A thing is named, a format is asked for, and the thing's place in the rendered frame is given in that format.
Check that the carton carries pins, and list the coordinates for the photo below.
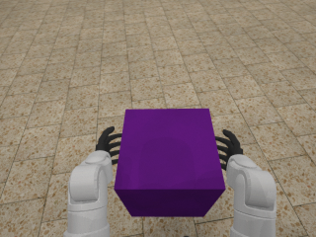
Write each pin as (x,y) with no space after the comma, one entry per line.
(168,163)

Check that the left robot hand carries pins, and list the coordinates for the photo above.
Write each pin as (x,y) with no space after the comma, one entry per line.
(105,139)

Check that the robot left forearm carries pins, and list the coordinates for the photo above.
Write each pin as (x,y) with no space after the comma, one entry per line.
(87,197)

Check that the robot right forearm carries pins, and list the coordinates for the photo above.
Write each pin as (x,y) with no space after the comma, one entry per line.
(255,198)

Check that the right robot hand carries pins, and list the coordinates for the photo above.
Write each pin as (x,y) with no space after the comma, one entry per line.
(234,147)

